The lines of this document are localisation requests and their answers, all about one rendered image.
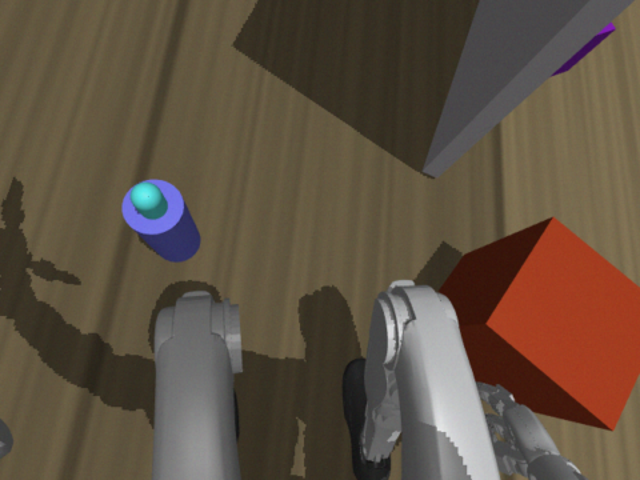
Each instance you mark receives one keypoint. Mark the right robot foot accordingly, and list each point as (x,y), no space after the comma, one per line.
(354,403)

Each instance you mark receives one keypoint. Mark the right robot hand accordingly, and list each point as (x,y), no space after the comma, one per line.
(525,436)

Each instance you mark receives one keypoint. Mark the right robot arm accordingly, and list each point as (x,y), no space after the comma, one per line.
(553,467)

